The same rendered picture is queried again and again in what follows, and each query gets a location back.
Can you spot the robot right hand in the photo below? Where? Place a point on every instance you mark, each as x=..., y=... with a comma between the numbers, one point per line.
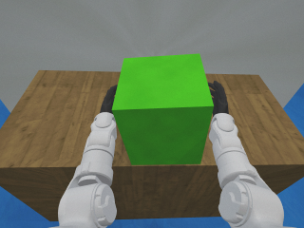
x=220, y=100

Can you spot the left robot upper arm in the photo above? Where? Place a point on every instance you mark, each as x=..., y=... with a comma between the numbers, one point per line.
x=87, y=206

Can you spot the pedestal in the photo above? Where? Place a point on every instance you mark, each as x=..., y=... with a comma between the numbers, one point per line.
x=44, y=137

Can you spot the carton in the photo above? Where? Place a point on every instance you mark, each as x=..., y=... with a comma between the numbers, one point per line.
x=163, y=109

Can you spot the robot right forearm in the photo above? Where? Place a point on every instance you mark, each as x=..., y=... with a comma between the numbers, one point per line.
x=229, y=154

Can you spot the right robot upper arm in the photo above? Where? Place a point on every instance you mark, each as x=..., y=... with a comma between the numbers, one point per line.
x=245, y=205

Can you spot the robot left forearm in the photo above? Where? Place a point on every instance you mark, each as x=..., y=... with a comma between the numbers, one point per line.
x=98, y=156

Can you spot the robot left hand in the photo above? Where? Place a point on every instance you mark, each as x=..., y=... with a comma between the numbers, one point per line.
x=109, y=100

